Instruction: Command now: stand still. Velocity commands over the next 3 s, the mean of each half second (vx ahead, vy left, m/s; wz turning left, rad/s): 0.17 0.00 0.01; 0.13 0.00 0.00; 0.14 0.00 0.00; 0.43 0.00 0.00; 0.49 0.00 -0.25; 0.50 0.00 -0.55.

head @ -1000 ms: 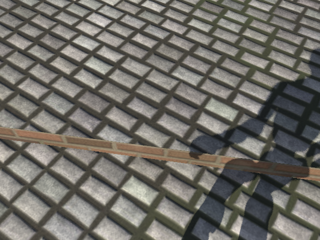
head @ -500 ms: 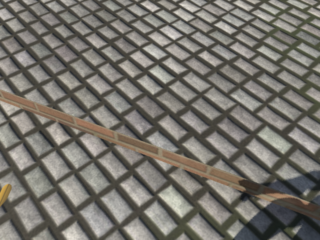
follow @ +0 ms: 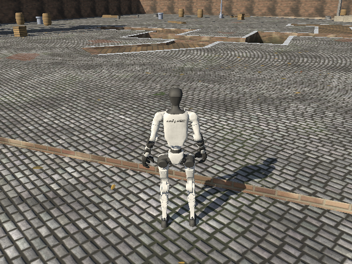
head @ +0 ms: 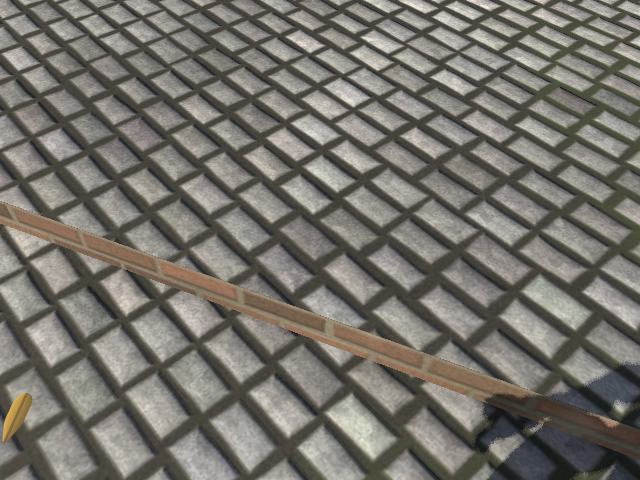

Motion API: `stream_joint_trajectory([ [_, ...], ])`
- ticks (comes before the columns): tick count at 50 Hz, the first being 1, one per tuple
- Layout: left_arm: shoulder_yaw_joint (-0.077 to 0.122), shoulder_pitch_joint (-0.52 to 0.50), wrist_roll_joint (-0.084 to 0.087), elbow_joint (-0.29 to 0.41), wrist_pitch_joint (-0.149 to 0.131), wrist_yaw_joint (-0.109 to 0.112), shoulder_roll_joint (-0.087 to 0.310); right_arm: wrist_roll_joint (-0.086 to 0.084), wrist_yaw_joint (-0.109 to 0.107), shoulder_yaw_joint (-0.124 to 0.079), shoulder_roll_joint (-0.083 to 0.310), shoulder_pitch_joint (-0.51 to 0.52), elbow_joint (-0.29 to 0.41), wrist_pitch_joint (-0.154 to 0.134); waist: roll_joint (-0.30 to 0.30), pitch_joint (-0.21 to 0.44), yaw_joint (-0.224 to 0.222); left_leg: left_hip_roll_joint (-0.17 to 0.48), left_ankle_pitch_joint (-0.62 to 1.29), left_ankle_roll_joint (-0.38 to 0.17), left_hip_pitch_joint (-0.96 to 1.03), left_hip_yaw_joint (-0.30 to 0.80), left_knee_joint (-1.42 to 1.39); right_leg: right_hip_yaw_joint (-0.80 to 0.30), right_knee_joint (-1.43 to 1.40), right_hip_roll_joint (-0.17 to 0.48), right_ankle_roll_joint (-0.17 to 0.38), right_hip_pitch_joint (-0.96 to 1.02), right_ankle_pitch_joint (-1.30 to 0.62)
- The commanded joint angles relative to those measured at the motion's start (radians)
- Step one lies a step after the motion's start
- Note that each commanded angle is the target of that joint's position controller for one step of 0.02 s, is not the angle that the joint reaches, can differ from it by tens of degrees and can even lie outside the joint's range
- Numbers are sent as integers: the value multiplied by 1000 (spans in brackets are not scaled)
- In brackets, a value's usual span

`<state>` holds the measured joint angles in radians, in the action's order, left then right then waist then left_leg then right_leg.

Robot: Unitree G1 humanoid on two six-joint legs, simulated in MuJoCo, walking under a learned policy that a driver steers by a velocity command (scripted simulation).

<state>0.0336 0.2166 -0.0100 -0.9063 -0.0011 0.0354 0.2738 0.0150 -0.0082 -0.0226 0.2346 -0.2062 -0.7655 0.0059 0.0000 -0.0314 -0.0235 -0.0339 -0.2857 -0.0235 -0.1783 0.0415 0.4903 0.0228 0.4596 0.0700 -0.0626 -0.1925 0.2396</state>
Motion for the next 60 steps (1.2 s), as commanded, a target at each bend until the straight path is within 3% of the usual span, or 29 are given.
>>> stream_joint_trajectory([
  [1,24,6,2,25,-8,7,114,-2,-6,-29,111,15,37,-14,-14,32,-1,74,203,-26,-41,76,-104,-13,-40,7,4,41,-132],
  [7,23,15,4,-16,-4,11,106,-6,-12,-30,111,-3,-22,-13,-11,22,1,63,219,-19,-34,60,-99,-7,-45,3,9,37,-131],
  [9,24,32,13,-35,-1,13,96,-15,-18,-39,133,-29,-48,-5,-36,28,9,50,-97,-42,-36,63,-122,48,8,-44,20,7,89],
  [12,18,-35,24,1,-24,9,66,-27,-19,-59,196,-86,-60,-12,-164,-93,55,203,-570,-157,-82,313,-285,71,210,-86,55,-208,238],
  [14,19,-55,39,23,-59,-9,67,-34,-19,-65,207,-96,-70,-37,-210,-135,56,310,-524,-225,-74,464,-340,-16,322,-29,104,-295,252],
  [16,21,-23,50,16,-88,-32,72,-44,-17,-60,183,-44,-58,-50,-179,-117,20,311,-386,-207,-29,417,-311,-37,226,0,150,-277,273],
  [17,12,67,-30,-20,-66,-55,28,25,-1,-61,170,-26,-77,-29,-127,-79,-20,224,-301,-176,-83,266,-259,59,47,-61,156,-86,140],
  [18,20,193,-34,-73,-59,-57,22,27,5,-64,159,6,-73,-23,-88,-51,-76,151,-268,-138,-208,175,-156,91,-38,-110,144,155,5],
  [19,39,303,-40,-104,-62,-49,87,29,8,-50,102,31,-60,-28,69,-21,-121,57,-217,-96,-350,54,86,-112,-146,12,150,323,149],
  [20,68,424,-33,-124,-63,-49,227,21,13,-33,38,73,-7,-38,338,1,-148,-61,-283,-53,-544,-82,369,-603,-352,291,240,377,436],
  [21,59,363,-28,-125,-51,-47,188,34,14,-48,105,65,-15,-41,193,-84,-91,-4,-268,-72,-576,12,516,-679,-376,331,293,276,470],
  [22,45,263,-22,-89,-54,-46,135,24,24,-49,105,57,-33,-48,82,-138,-39,51,-147,-81,-585,33,559,-569,-355,292,284,214,452],
  [23,39,192,-20,-65,-62,-43,106,12,35,-46,99,28,-57,-57,68,-130,-7,81,-54,-76,-555,18,551,-461,-356,233,251,197,345],
  [26,13,200,-15,-86,-85,-36,39,33,41,-39,73,-14,-102,-51,90,-57,17,77,30,-31,-457,-61,523,-195,-272,140,217,234,-421],
  [28,3,254,-12,-120,-87,-32,24,22,33,-28,40,10,-104,-41,95,-21,13,50,30,-5,-436,-100,474,-102,-199,121,218,259,-770],
  [33,-14,261,-15,-150,-66,-16,22,3,15,-3,14,128,-89,-33,158,-28,-11,10,129,-8,-285,-149,179,-26,-154,88,208,184,-860],
  [36,-14,234,-6,-161,-65,-10,28,3,1,-11,43,37,-135,-40,141,-2,32,2,178,-54,-135,-120,91,-59,-75,121,193,164,-848],
  [38,-12,218,5,-166,-64,-13,35,17,-10,-23,75,-107,-192,-64,49,52,105,38,413,-80,84,-75,-69,-35,108,73,148,102,-687],
  [39,-18,252,8,-147,-64,-10,17,30,-14,-37,144,-204,-210,-76,-55,155,110,227,762,-105,277,107,-22,-3,281,19,121,-15,-306],
  [40,-31,409,41,-187,-40,-8,-77,15,-14,-41,172,-213,-220,-65,-220,288,54,441,1005,-303,363,342,-23,12,527,-111,104,-96,350],
  [41,-13,355,12,-201,-14,-2,-9,-24,-7,-35,133,-173,-213,-57,-121,250,62,423,757,-329,244,378,-96,-47,611,-102,101,-117,417],
  [42,-9,261,-17,-180,-6,-6,-13,-27,-10,-22,93,-84,-200,-53,-89,112,44,376,548,-303,116,322,-161,-60,634,-86,99,-161,387],
  [43,-10,210,-28,-173,-4,-12,-32,-17,-14,-7,51,-23,-193,-50,-61,54,24,330,421,-260,31,267,-213,-71,582,-64,97,-153,325],
  [44,-10,187,-28,-173,2,-15,-41,-10,-23,3,30,1,-198,-50,-74,12,6,290,410,-225,-38,203,-244,-75,513,-46,90,-119,279],
  [47,-19,225,-16,-208,23,-6,-74,6,-30,10,28,-13,-229,-51,-91,40,-18,226,403,-176,-70,106,-239,-37,331,-65,72,-19,256],
  [48,2,156,25,-176,26,13,-18,-7,-19,-7,81,102,-179,-59,-85,83,-34,217,246,-166,-54,134,-238,-79,278,-20,39,-21,264],
  [53,4,122,-11,-175,42,26,-20,-30,-25,-16,89,76,-208,-40,-61,-24,-31,170,-331,-84,-256,126,-334,-33,24,-25,55,92,-11],
  [55,15,116,-2,-182,31,25,33,-24,-30,-20,82,57,-210,-29,6,-100,-1,120,-305,-44,-223,67,-336,-29,-12,-26,85,-27,75],
  [60,15,44,4,-179,-25,12,8,-16,-33,-17,76,33,-223,-33,71,9,36,70,90,-67,25,-8,-151,-72,-96,-5,73,-80,-40],
])
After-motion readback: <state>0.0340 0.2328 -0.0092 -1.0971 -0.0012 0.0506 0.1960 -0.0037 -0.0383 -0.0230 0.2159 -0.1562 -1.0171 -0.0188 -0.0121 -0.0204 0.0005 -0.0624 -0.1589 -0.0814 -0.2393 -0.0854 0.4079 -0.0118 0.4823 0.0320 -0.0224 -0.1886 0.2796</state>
